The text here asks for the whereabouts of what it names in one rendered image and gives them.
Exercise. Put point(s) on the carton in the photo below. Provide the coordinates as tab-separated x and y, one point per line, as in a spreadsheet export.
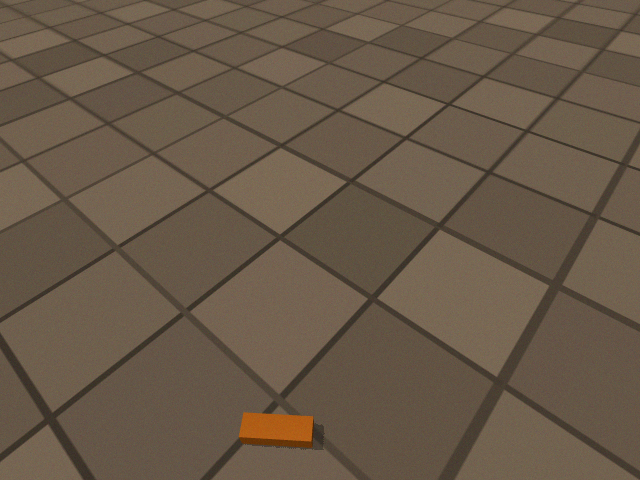
277	430

